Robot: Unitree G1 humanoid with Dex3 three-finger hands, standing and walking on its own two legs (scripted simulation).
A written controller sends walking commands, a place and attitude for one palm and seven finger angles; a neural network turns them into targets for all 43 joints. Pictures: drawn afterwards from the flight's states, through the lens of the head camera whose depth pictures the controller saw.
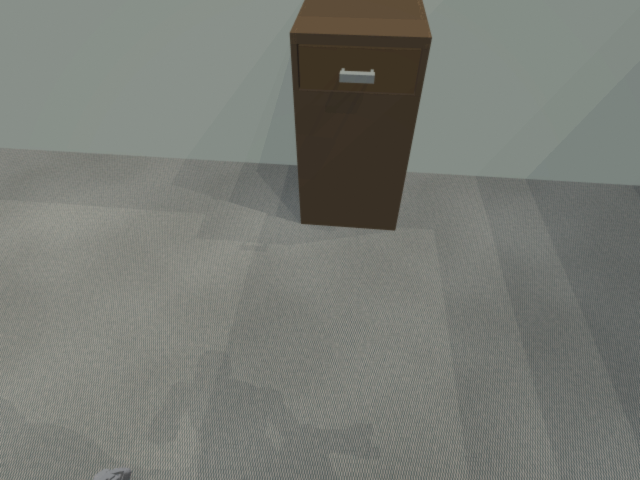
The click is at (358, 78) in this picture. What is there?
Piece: drawer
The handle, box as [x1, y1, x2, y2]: [339, 68, 374, 83]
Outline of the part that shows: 339,74 339,81 373,83 374,78 373,69 371,69 370,72 345,71 344,68 342,68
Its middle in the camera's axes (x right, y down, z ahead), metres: +0.11 -0.52 +1.23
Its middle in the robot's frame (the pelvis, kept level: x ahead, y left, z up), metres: +1.28 -0.06 -0.05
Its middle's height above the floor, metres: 0.72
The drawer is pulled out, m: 0.00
